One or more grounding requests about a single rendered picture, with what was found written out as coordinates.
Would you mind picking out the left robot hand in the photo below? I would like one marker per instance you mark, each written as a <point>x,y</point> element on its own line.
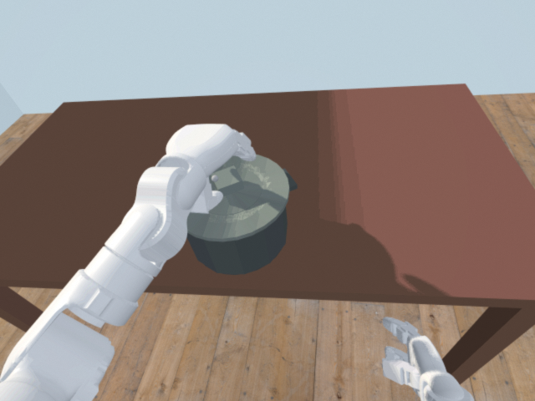
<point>211,145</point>

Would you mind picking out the left robot forearm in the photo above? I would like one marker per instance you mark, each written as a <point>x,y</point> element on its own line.
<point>152,232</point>

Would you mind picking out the right robot hand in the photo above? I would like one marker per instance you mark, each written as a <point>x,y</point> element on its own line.
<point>421,356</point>

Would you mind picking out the lid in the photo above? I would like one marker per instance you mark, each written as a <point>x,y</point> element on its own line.
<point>248,211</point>

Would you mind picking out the knob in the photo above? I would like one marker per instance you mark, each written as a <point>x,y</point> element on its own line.
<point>229,181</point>

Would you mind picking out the table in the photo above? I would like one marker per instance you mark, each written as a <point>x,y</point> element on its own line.
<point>405,195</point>

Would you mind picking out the robot left upper arm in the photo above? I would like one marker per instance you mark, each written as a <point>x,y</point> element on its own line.
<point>67,363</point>

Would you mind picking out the pot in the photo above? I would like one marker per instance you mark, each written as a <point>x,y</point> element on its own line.
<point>247,254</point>

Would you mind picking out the right robot forearm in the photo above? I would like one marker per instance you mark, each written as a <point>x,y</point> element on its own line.
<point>439,385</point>

